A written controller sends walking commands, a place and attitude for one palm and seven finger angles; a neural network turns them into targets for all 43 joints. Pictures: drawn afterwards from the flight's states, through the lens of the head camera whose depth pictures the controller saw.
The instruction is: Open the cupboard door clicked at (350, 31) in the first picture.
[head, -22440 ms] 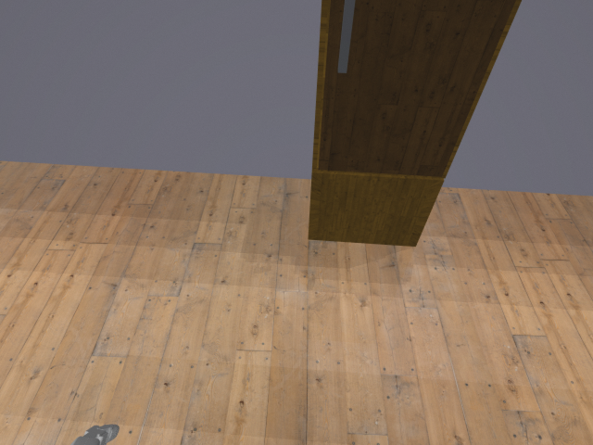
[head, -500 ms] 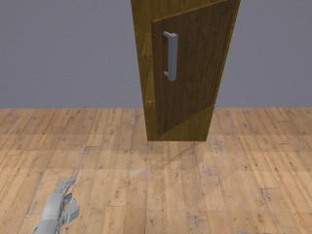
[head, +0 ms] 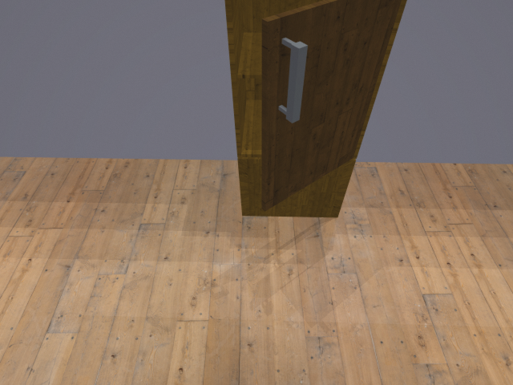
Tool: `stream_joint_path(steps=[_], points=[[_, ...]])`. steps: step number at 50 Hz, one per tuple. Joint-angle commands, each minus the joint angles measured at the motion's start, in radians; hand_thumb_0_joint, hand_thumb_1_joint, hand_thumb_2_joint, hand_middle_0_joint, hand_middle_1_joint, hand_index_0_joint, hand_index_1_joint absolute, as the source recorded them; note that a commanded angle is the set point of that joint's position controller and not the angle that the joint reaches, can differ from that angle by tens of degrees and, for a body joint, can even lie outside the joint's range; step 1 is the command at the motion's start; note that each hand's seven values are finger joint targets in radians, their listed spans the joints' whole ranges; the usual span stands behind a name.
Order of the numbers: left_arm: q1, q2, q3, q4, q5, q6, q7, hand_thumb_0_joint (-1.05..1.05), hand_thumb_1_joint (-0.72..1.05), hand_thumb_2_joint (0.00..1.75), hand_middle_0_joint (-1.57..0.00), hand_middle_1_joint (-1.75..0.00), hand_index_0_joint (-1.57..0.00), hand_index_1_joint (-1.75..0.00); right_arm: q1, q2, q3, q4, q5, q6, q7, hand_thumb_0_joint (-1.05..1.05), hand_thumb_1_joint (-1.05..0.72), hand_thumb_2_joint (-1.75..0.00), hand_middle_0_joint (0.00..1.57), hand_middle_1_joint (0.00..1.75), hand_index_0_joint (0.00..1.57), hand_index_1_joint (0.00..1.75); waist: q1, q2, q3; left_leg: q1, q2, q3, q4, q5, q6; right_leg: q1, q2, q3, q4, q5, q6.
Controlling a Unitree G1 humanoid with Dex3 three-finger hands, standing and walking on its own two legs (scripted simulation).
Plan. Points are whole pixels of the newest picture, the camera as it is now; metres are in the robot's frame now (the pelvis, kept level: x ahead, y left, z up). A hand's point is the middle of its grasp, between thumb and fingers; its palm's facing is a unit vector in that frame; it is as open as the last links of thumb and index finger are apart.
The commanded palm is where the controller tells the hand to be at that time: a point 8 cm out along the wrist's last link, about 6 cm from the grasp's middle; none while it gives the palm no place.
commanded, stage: let the arm hang, fingers relaxed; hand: left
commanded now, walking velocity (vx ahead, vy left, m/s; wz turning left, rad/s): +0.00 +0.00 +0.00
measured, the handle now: (289, 81) +0.69 -0.04 +0.11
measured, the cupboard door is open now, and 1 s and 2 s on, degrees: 38 38 38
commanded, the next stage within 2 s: look to check the result in 0.44 s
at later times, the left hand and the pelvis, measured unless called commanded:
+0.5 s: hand out of the picture +0.02 +0.19 -0.17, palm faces +0.00 -0.98 -0.22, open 7.4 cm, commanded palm none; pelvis +0.00 +0.01 +0.00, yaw -1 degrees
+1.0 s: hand out of the picture +0.08 +0.23 -0.16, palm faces -0.03 -0.96 -0.29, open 7.4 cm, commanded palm none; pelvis +0.02 +0.00 +0.00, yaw -1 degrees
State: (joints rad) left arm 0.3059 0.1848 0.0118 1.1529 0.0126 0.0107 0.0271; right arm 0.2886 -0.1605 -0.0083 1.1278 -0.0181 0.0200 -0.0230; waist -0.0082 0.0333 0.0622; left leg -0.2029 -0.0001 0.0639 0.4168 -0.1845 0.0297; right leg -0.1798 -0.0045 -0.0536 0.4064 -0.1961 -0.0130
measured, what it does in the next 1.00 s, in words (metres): stands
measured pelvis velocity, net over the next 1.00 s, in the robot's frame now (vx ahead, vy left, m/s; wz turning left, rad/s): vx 0.02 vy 0.00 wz -0.01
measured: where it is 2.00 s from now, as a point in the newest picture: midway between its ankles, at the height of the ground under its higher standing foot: outside the picture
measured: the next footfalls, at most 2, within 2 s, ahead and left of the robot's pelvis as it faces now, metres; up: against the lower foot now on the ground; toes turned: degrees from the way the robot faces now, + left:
left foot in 1.90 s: +0.13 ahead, +0.12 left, +0.00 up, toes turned -26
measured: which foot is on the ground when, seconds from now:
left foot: down 0.00-1.00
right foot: down 0.00-1.00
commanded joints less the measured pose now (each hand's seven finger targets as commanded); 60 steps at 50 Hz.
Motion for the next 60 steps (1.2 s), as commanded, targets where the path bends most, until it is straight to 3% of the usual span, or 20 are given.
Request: stream_joint_path(steps=[1, 15, 20, 56, 59, 60], points=[[0.017, 0.096, 0.016, -0.031, 0.0, -0.024, 0.007, 0.0, 0.9, 0.9, -0.2, -0.3, -0.2, -0.3, 0.05, -0.099, -0.021, -0.023, -0.002, -0.019, -0.006, 0.0, -0.9, -0.9, 0.2, 0.3, 0.2, 0.3, -0.002, -0.043, 0.017, -0.022, 0.108, -0.114, -0.115, -0.088, 0.008, -0.051, -0.094, 0.101, -0.094, -0.073, -0.033], [0.012, 0.073, 0.022, -0.034, 0.003, -0.025, 0.01, 0.0, 0.9, 0.9, -0.2, -0.3, -0.2, -0.3, 0.046, -0.084, -0.026, -0.017, -0.004, -0.026, -0.007, 0.0, -0.9, -0.9, 0.2, 0.3, 0.2, 0.3, 0.0, 0.0, 0.034, -0.041, 0.112, -0.127, -0.138, -0.108, 0.006, -0.055, -0.089, 0.097, -0.066, -0.037, -0.025], [0.0, 0.087, 0.025, -0.04, 0.004, -0.028, 0.009, 0.0, 0.9, 0.9, -0.2, -0.3, -0.2, -0.3, 0.036, -0.101, -0.03, -0.021, -0.002, -0.03, -0.006, 0.0, -0.9, -0.9, 0.2, 0.3, 0.2, 0.3, -0.001, -0.023, 0.021, -0.029, 0.115, -0.128, -0.139, -0.092, 0.008, -0.044, -0.09, 0.101, -0.066, -0.022, -0.025], [-0.207, 0.3, 0.037, -0.071, 0.001, -0.053, -0.008, 0.0, 0.9, 0.9, -0.2, -0.3, -0.2, -0.3, -0.195, -0.32, -0.043, -0.044, 0.0, -0.045, 0.008, 0.0, -0.9, -0.9, 0.2, 0.3, 0.2, 0.3, -0.005, -0.037, -0.07, 0.122, 0.137, -0.114, -0.147, 0.137, -0.002, 0.036, -0.125, 0.133, -0.131, 0.158, -0.032], [-0.161, 0.211, 0.028, -0.07, 0.0, -0.025, -0.004, 0.0, 0.9, 0.9, -0.2, -0.3, -0.2, -0.3, -0.138, -0.212, -0.027, -0.041, 0.0, -0.028, 0.003, 0.0, -0.9, -0.9, 0.2, 0.3, 0.2, 0.3, -0.009, -0.028, -0.094, 0.133, 0.145, -0.064, -0.079, 0.159, -0.017, 0.011, -0.126, 0.15, -0.07, 0.239, -0.023], [-0.153, 0.209, 0.032, -0.078, 0.001, -0.017, -0.005, 0.0, 0.9, 0.9, -0.2, -0.3, -0.2, -0.3, -0.125, -0.212, -0.029, -0.049, -0.001, -0.022, 0.0, 0.0, -0.9, -0.9, 0.2, 0.3, 0.2, 0.3, -0.008, -0.031, -0.088, 0.129, 0.148, -0.052, -0.066, 0.155, -0.019, -0.005, -0.119, 0.157, -0.046, 0.254, -0.022]])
